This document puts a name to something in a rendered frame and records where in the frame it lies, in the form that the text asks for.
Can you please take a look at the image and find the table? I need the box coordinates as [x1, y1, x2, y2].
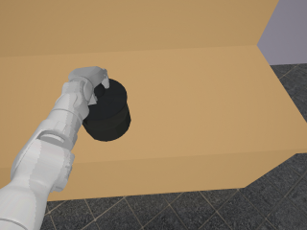
[0, 0, 307, 201]

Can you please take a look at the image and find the robot left upper arm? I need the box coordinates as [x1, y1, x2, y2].
[0, 139, 75, 230]

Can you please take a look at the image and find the robot left forearm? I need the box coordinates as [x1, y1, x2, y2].
[10, 76, 94, 180]

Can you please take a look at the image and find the pot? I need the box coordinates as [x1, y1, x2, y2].
[83, 103, 131, 142]

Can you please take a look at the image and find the left robot hand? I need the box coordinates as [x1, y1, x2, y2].
[68, 66, 109, 105]

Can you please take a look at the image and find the knob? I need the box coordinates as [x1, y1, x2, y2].
[94, 83, 106, 98]

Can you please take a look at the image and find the lid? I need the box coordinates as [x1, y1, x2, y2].
[85, 79, 128, 121]

